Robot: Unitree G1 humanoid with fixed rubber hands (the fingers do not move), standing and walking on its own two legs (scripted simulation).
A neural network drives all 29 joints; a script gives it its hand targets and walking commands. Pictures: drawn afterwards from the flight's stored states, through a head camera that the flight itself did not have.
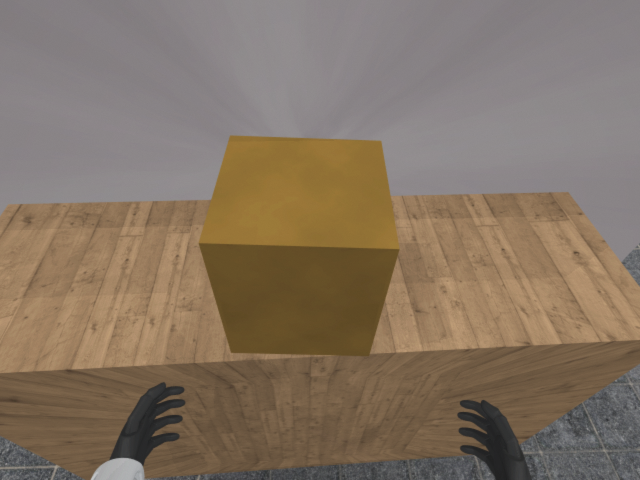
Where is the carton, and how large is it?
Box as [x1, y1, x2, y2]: [199, 135, 398, 355]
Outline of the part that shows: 230,135 200,236 199,245 231,352 368,355 398,252 398,243 381,142 373,140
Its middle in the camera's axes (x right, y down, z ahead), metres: -0.02 +0.01 +0.57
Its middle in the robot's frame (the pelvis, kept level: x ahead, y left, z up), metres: +0.41 +0.05 +0.04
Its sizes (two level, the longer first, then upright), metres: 0.210 0.200 0.250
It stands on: a pedestal, 0.70 m high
